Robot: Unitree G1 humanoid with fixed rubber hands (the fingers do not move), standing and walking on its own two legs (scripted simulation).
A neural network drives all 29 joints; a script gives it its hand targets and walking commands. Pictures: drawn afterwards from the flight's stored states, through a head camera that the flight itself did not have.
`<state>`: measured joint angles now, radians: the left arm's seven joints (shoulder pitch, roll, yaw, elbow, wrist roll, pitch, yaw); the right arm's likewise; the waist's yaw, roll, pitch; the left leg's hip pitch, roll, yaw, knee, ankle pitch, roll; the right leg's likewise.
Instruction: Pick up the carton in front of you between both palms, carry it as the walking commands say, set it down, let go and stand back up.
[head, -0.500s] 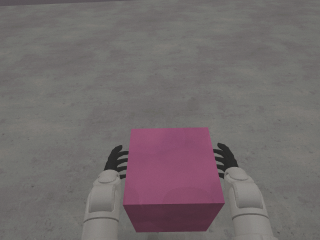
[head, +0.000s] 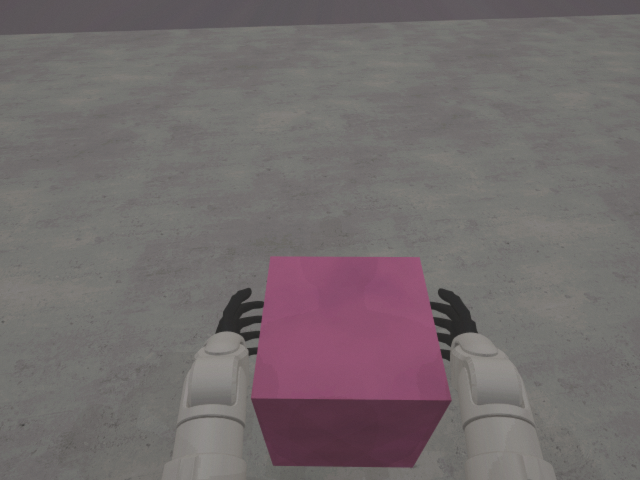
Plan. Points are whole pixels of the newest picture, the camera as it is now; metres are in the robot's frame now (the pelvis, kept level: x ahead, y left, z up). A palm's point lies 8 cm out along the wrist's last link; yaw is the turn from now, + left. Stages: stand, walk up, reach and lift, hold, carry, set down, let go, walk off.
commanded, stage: hold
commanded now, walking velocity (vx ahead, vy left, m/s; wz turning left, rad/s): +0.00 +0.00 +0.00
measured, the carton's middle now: (343, 365) +0.31 +0.00 -0.04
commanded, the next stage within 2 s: set down in 0.20 s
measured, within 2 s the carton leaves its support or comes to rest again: neither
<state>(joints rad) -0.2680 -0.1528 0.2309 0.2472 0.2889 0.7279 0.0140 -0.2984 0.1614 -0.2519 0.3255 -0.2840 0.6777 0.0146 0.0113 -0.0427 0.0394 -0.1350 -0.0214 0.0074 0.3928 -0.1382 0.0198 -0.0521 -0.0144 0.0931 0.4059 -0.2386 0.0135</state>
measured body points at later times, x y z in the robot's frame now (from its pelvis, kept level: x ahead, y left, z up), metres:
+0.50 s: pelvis +0.00 -0.01 -0.01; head +0.00 +0.01 +0.44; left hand +0.33 +0.16 +0.00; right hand +0.34 -0.15 +0.01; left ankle +0.06 +0.10 -0.74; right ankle +0.00 -0.15 -0.74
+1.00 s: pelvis -0.03 -0.03 -0.11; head +0.19 +0.00 +0.28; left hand +0.37 +0.18 -0.20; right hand +0.39 -0.13 -0.19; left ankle +0.06 +0.10 -0.74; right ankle +0.00 -0.15 -0.74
